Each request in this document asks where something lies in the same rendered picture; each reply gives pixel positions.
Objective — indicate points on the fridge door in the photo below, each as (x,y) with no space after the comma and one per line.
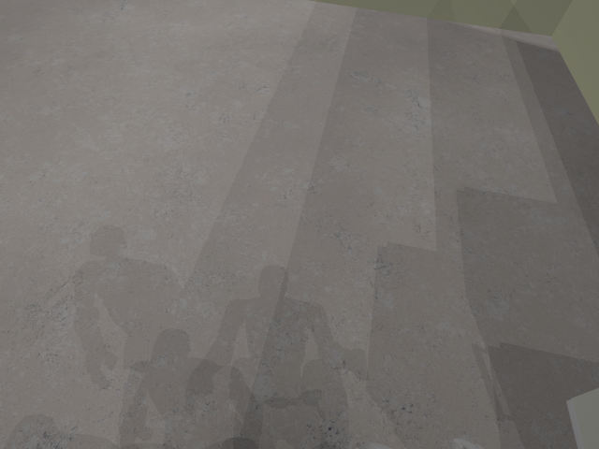
(587,412)

